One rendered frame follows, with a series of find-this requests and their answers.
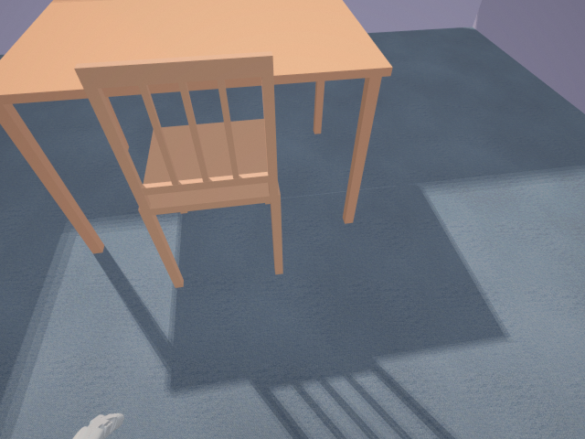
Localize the chair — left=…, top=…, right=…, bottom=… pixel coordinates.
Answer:
left=74, top=51, right=283, bottom=288

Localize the robot left hand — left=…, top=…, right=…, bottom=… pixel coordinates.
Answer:
left=73, top=413, right=124, bottom=439

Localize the table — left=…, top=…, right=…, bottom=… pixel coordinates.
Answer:
left=0, top=0, right=393, bottom=253

